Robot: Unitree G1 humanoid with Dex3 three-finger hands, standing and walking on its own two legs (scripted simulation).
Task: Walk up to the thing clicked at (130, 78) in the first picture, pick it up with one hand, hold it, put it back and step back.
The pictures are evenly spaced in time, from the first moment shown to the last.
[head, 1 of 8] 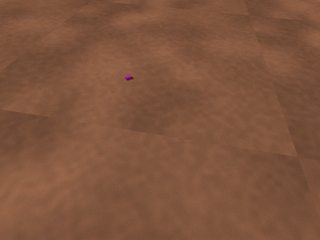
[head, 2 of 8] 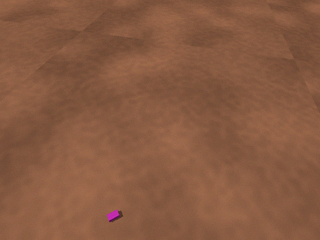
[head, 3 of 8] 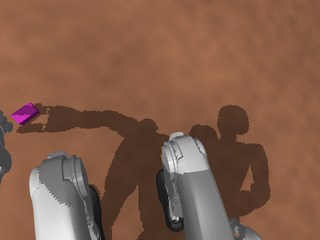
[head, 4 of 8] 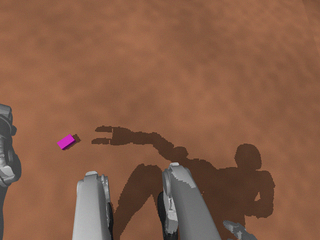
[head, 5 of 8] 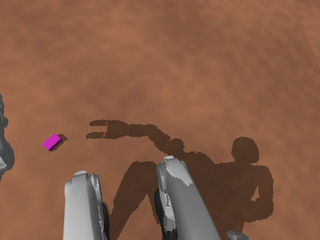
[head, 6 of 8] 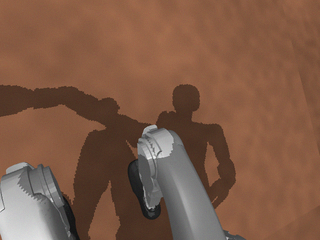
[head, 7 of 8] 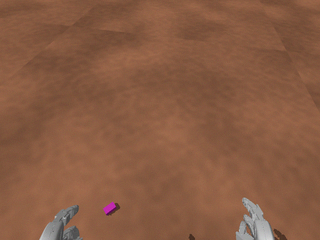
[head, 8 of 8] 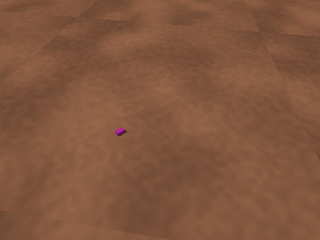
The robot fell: no
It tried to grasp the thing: yes
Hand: left
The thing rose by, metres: 0.00
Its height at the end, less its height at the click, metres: +0.00
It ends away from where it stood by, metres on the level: 0.02
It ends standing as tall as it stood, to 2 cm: yes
